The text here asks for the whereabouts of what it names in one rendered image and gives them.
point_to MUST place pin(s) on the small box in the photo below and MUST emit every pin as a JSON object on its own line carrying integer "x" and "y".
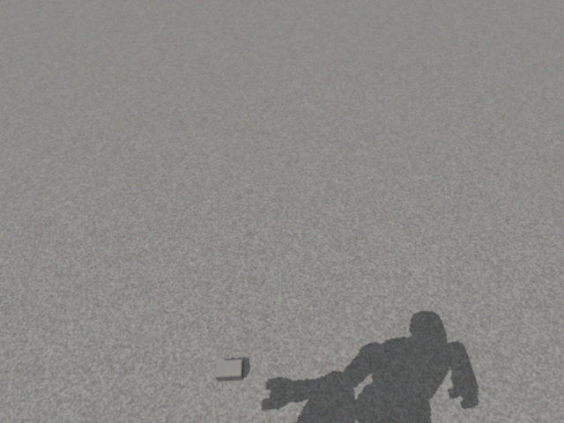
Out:
{"x": 229, "y": 370}

